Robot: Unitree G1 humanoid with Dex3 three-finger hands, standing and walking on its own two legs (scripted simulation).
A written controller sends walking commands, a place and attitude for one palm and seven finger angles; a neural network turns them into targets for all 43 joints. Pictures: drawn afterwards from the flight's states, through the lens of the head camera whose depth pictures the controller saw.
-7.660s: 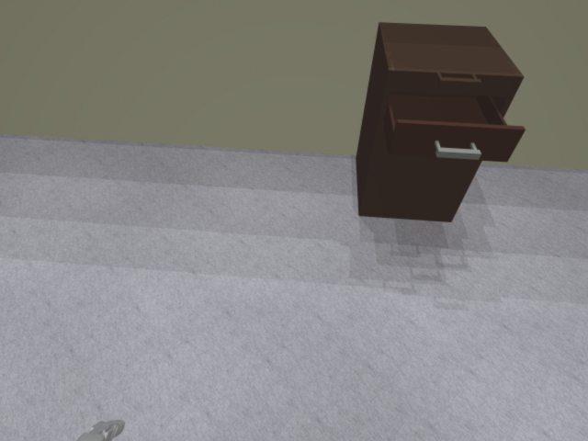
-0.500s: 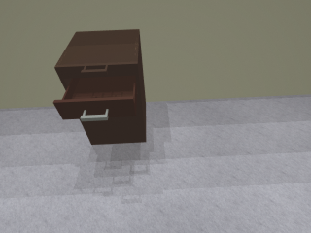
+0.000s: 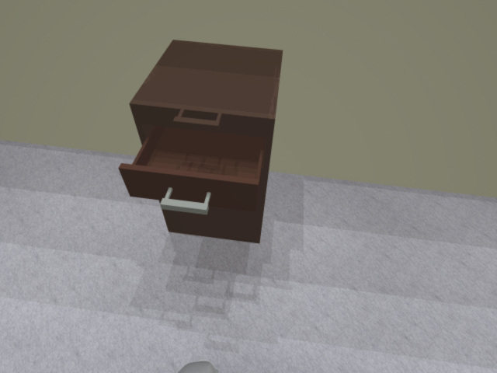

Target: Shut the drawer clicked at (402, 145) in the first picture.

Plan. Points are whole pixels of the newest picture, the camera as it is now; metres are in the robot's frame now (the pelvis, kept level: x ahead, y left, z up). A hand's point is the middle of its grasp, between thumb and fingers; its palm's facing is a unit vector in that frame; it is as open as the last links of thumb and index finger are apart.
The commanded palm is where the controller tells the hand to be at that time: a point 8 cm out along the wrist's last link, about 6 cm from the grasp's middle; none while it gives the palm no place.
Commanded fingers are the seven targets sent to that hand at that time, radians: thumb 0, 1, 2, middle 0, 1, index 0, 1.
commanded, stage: take the last steps up to it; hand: left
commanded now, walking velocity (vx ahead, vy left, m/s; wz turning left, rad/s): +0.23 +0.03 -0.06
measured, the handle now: (186, 200) +0.56 +0.24 -0.20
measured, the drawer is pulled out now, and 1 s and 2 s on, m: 0.19 0.19 0.19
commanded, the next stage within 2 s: come to a stop and stand still in 0.20 s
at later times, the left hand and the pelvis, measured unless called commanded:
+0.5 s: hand (152, 318) +0.23 +0.22 -0.16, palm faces -0.03 -0.98 -0.21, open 7.4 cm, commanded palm none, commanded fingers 0.00 0.90 0.90 -0.20 -0.30 -0.20 -0.30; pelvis +0.13 +0.05 +0.01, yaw -3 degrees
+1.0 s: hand (126, 366) +0.15 +0.25 -0.17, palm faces +0.01 -0.98 -0.20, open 7.4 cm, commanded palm none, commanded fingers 0.00 0.90 0.90 -0.20 -0.30 -0.20 -0.30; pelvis +0.10 +0.06 +0.00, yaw -4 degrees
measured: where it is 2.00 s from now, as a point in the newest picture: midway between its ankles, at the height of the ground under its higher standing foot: outside the picture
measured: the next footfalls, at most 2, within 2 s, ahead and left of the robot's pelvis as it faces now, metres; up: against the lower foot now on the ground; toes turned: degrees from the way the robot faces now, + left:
left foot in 0.04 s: +0.13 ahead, +0.12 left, +0.00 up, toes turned +7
right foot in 0.56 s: +0.20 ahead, -0.08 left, +0.00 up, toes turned -8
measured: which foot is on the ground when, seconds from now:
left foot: up 0.00-0.02, down 0.04-0.64, up 0.66-0.90, down 0.92-1.00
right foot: down 0.00-0.04, up 0.06-0.54, down 0.56-0.96, up 0.98-1.00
